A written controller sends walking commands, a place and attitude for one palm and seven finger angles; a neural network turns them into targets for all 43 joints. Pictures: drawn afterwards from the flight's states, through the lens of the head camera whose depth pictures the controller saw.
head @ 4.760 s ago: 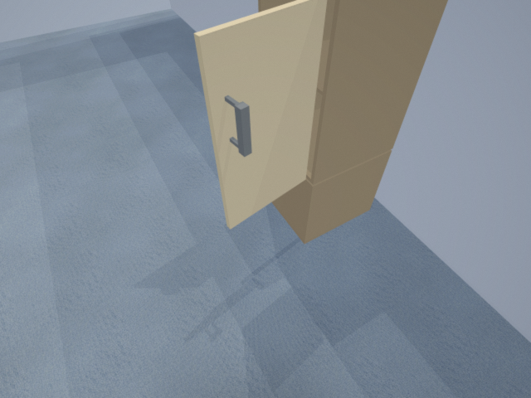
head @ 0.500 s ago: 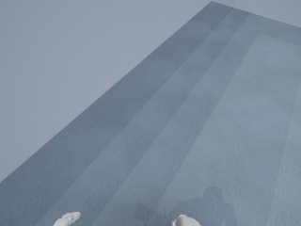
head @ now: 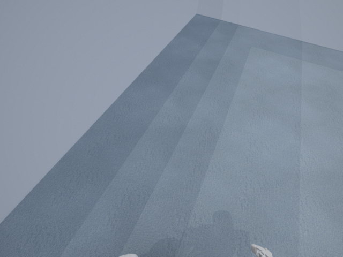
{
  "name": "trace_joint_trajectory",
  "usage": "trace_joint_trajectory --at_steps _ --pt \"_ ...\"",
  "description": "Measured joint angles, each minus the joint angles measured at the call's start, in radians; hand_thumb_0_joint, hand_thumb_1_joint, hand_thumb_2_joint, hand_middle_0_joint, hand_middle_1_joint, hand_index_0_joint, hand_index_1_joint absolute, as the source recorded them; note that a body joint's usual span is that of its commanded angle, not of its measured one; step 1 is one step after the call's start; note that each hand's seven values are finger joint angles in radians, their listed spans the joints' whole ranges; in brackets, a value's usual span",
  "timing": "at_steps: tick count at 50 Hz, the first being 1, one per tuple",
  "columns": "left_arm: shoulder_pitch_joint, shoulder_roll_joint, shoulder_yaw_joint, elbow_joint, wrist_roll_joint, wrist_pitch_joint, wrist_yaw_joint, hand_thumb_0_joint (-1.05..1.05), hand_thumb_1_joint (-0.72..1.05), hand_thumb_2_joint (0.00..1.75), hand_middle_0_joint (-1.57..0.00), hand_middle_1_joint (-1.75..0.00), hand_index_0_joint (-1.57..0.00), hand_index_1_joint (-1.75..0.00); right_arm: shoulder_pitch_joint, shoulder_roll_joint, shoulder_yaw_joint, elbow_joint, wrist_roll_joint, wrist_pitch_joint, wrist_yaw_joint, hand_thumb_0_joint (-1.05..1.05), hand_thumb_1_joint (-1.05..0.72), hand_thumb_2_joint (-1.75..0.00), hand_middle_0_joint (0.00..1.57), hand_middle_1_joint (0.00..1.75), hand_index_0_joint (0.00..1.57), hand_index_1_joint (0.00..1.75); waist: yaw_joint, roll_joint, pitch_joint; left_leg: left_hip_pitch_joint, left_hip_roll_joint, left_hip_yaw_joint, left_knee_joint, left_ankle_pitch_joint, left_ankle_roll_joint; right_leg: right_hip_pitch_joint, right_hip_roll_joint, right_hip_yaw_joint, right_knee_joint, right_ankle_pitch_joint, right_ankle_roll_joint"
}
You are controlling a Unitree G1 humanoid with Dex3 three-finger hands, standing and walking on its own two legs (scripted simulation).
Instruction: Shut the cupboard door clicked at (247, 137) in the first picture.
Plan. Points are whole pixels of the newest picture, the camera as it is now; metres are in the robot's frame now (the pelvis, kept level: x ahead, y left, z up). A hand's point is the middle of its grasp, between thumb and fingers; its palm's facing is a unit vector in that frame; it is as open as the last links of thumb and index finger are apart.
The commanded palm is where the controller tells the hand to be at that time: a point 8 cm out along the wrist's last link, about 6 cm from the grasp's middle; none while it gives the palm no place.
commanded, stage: walk around to get in front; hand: left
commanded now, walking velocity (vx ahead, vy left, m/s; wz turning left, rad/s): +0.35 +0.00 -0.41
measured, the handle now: out of the picture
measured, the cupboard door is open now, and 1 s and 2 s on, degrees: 100 100 100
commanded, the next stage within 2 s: walk to a spot facing it in 0.36 s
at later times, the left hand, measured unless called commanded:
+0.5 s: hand (152, 182) +0.36 +0.08 -0.15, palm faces -0.21 -0.96 -0.21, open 7.4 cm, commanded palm none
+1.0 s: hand (142, 177) +0.38 +0.11 -0.17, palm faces +0.09 -0.98 -0.19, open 7.4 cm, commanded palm none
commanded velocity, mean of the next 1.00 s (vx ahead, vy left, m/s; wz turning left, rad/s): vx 0.14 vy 0.00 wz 0.19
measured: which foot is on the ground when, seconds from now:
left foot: down 0.00-0.38, up 0.40-0.80, down 0.82-1.00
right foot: up 0.00-0.36, down 0.38-0.82, up 0.84-1.00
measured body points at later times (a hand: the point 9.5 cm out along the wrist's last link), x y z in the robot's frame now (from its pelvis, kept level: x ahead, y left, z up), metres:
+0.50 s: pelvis +0.20 -0.08 +0.00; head +0.23 -0.10 +0.45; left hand +0.37 +0.13 -0.13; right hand +0.08 -0.29 -0.15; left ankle +0.14 +0.08 -0.64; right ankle +0.22 -0.15 -0.72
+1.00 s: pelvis +0.32 -0.09 +0.00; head +0.36 -0.06 +0.45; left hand +0.38 +0.16 -0.16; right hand +0.41 -0.33 -0.13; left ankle +0.39 +0.00 -0.72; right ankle +0.29 -0.24 -0.65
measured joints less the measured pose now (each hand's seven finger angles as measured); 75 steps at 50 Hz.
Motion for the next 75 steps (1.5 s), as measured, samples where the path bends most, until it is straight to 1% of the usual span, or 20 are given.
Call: trace_joint_trajectory --at_steps 2,5,12,18,19,21,24,29,34,40,41,42,45,48,51,56,62,66,69,75 --pt "-0.021 0.009 0.007 0.003 0.007 0.005 -0.006 0.01 0.91 0.89 -0.20 -0.30 -0.20 -0.30 0.029 0.017 0.005 0.010 0.001 -0.001 -0.007 0.00 -0.91 -0.90 0.20 0.30 0.20 0.30 0.002 -0.013 -0.003 0.047 -0.003 0.019 -0.044 -0.015 -0.005 -0.102 -0.026 -0.024 0.174 0.080 0.006" --pt "-0.050 0.005 0.009 -0.018 0.012 0.008 -0.016 0.01 0.91 0.90 -0.20 -0.30 -0.20 -0.30 0.078 0.034 0.008 0.050 0.009 -0.002 -0.016 0.00 -0.91 -0.90 0.20 0.30 0.20 0.30 0.011 -0.012 -0.005 0.129 -0.001 0.051 -0.142 -0.002 -0.013 -0.208 -0.066 -0.045 0.215 0.179 0.024" --pt "-0.125 -0.027 -0.006 -0.053 0.013 0.020 -0.026 0.01 0.91 0.90 -0.20 -0.30 -0.19 -0.30 0.198 0.012 -0.009 0.126 0.011 0.008 -0.016 0.00 -0.93 -0.90 0.20 0.30 0.20 0.30 -0.028 0.017 0.008 0.284 0.013 0.125 -0.266 -0.028 -0.040 -0.275 -0.113 -0.095 -0.091 0.277 0.035" --pt "-0.211 -0.033 -0.016 -0.080 0.010 0.005 -0.030 0.01 0.91 0.90 -0.20 -0.30 -0.19 -0.30 0.298 -0.001 -0.009 0.183 0.005 0.037 -0.009 0.00 -0.92 -0.90 0.20 0.30 0.20 0.30 -0.075 0.040 0.037 0.354 0.058 0.162 -0.184 -0.151 -0.103 -0.158 -0.074 -0.149 -0.340 0.240 -0.002" --pt "-0.217 -0.026 -0.019 -0.089 0.010 -0.012 -0.029 0.01 0.91 0.90 -0.20 -0.30 -0.20 -0.30 0.319 0.004 -0.008 0.192 0.010 0.043 -0.006 0.00 -0.92 -0.90 0.20 0.30 0.20 0.30 -0.077 0.031 0.034 0.332 0.071 0.160 -0.097 -0.189 -0.105 -0.114 -0.071 -0.148 -0.388 0.235 -0.023" --pt "-0.227 -0.028 -0.016 -0.096 0.000 -0.045 -0.013 0.01 0.91 0.90 -0.20 -0.30 -0.20 -0.30 0.304 0.003 -0.008 0.218 0.023 0.067 -0.001 0.01 -0.92 -0.90 0.20 0.30 0.20 0.30 -0.067 0.035 0.052 0.216 0.077 0.068 0.225 -0.273 -0.092 -0.116 -0.055 -0.149 -0.327 0.221 -0.049" --pt "-0.198 -0.041 -0.023 -0.085 -0.012 -0.054 0.010 0.01 0.91 0.89 -0.20 -0.30 -0.20 -0.30 0.238 -0.002 -0.019 0.224 0.023 0.083 -0.003 0.01 -0.91 -0.90 0.20 0.30 0.19 0.30 -0.071 0.048 0.058 0.035 0.059 -0.034 0.523 -0.197 -0.082 -0.048 -0.025 -0.155 -0.369 0.193 -0.052" --pt "-0.129 -0.052 -0.019 -0.029 -0.019 -0.069 0.042 -0.01 0.94 0.89 -0.20 -0.30 -0.20 -0.30 0.137 0.016 -0.018 0.169 0.021 0.071 -0.009 0.01 -0.91 -0.90 0.20 0.30 0.19 0.30 -0.077 0.041 0.018 -0.128 0.052 -0.067 0.401 -0.076 -0.091 0.081 0.005 -0.162 -0.556 0.236 -0.060" --pt "-0.096 -0.047 -0.037 0.014 -0.014 -0.067 0.044 -0.01 0.95 0.89 -0.20 -0.30 -0.20 -0.30 0.070 0.029 -0.015 0.151 0.026 0.074 -0.011 0.01 -0.93 -0.90 0.20 0.30 0.19 0.30 -0.058 0.040 -0.003 -0.137 0.024 -0.047 0.196 -0.008 -0.089 0.182 0.008 -0.200 -0.621 0.207 -0.050" --pt "-0.054 -0.052 -0.042 0.025 -0.011 -0.038 0.047 0.00 0.93 0.89 -0.20 -0.30 -0.20 -0.30 0.018 0.014 -0.009 0.128 0.022 0.094 0.006 0.01 -0.93 -0.90 0.20 0.30 0.19 0.30 -0.027 0.011 0.009 -0.042 -0.028 0.010 0.032 0.012 -0.063 0.229 -0.034 -0.261 -0.503 0.071 -0.017" --pt "-0.041 -0.053 -0.042 0.022 -0.012 -0.032 0.046 0.00 0.93 0.89 -0.20 -0.30 -0.20 -0.30 0.016 0.005 -0.008 0.116 0.018 0.092 0.009 0.01 -0.93 -0.90 0.20 0.30 0.19 0.30 -0.025 0.012 0.008 -0.013 -0.035 0.009 -0.010 0.082 -0.042 0.213 -0.045 -0.270 -0.437 0.035 -0.006" --pt "-0.033 -0.056 -0.041 0.018 -0.017 -0.022 0.046 0.00 0.92 0.89 -0.20 -0.30 -0.20 -0.30 0.014 -0.005 -0.009 0.102 0.014 0.088 0.009 0.00 -0.93 -0.90 0.20 0.30 0.19 0.30 -0.026 0.020 0.004 -0.009 -0.042 0.002 -0.013 0.054 0.012 0.169 -0.057 -0.272 -0.334 0.007 0.015" --pt "-0.053 -0.039 -0.035 0.001 -0.015 0.018 0.049 0.01 0.92 0.89 -0.20 -0.30 -0.20 -0.30 -0.001 -0.007 -0.011 0.077 0.015 0.085 -0.001 0.00 -0.92 -0.90 0.20 0.30 0.19 0.30 -0.026 0.003 0.023 -0.036 -0.070 -0.018 0.042 -0.016 0.060 -0.005 -0.065 -0.153 0.033 -0.092 0.062" --pt "-0.090 -0.027 -0.020 -0.024 -0.007 0.035 0.045 0.01 0.91 0.89 -0.20 -0.30 -0.20 -0.30 0.006 -0.011 -0.012 0.066 0.017 0.091 -0.010 0.00 -0.92 -0.90 0.20 0.30 0.20 0.30 -0.016 0.006 0.030 -0.025 -0.086 -0.050 -0.002 0.012 0.041 -0.125 -0.075 -0.075 0.168 -0.019 0.084" --pt "-0.114 -0.020 -0.013 -0.060 -0.005 0.039 0.039 0.01 0.91 0.89 -0.20 -0.30 -0.20 -0.30 0.013 -0.017 -0.015 0.065 0.018 0.099 -0.009 0.00 -0.91 -0.90 0.20 0.30 0.20 0.30 -0.009 0.023 0.028 -0.011 -0.092 -0.086 -0.060 0.044 0.038 -0.177 -0.091 -0.033 0.127 0.041 0.094" --pt "-0.135 -0.005 -0.008 -0.101 -0.003 0.044 0.040 0.01 0.91 0.89 -0.20 -0.30 -0.20 -0.30 0.026 -0.019 -0.027 0.054 0.016 0.113 0.001 0.00 -0.91 -0.90 0.20 0.30 0.20 0.30 -0.023 0.051 0.018 -0.008 -0.090 -0.158 -0.108 0.074 0.013 -0.163 -0.084 -0.015 -0.032 0.046 0.102" --pt "-0.149 0.002 -0.015 -0.138 -0.010 0.030 0.043 0.01 0.91 0.90 -0.20 -0.30 -0.20 -0.30 0.047 -0.032 -0.051 0.037 0.017 0.135 0.008 0.01 -0.91 -0.90 0.21 0.30 0.20 0.30 -0.046 0.072 0.010 -0.042 -0.109 -0.253 -0.076 0.066 -0.037 -0.005 -0.035 -0.039 -0.364 0.089 0.083" --pt "-0.130 -0.023 -0.031 -0.145 -0.002 0.008 0.052 0.01 0.91 0.89 -0.20 -0.30 -0.20 -0.30 0.039 -0.064 -0.072 0.046 0.020 0.155 0.013 0.01 -0.91 -0.90 0.20 0.30 0.20 0.30 -0.039 0.084 0.024 -0.141 -0.118 -0.211 0.238 -0.181 -0.063 0.042 -0.052 -0.074 -0.419 0.116 0.027" --pt "-0.103 -0.036 -0.043 -0.138 -0.003 0.004 0.055 0.01 0.90 0.89 -0.20 -0.30 -0.20 -0.30 0.026 -0.075 -0.073 0.048 0.023 0.161 0.019 0.01 -0.91 -0.90 0.20 0.30 0.20 0.30 -0.043 0.065 0.036 -0.173 -0.095 -0.139 0.431 -0.191 -0.088 0.089 -0.083 -0.108 -0.453 0.127 0.024" --pt "-0.060 -0.039 -0.054 -0.125 0.001 -0.001 0.050 0.01 0.90 0.89 -0.21 -0.30 -0.20 -0.30 -0.019 -0.069 -0.055 0.037 0.029 0.164 0.031 0.01 -0.91 -0.90 0.20 0.30 0.19 0.30 -0.026 0.009 0.059 -0.076 -0.061 -0.064 0.266 -0.187 -0.101 0.134 -0.135 -0.180 -0.475 0.115 0.025"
